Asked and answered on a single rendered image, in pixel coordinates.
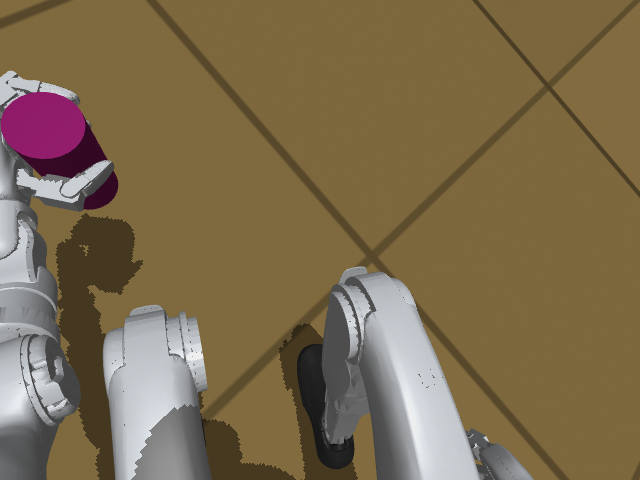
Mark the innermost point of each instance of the right robot hand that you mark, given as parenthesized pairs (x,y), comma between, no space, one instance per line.
(497,462)

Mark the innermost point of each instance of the right robot foot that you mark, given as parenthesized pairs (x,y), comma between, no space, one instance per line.
(312,389)

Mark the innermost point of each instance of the left robot arm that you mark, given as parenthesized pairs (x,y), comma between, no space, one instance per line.
(38,387)

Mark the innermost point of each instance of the left robot hand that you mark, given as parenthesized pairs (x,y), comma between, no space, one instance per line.
(16,175)

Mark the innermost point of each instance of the can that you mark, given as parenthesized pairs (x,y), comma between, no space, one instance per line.
(51,134)

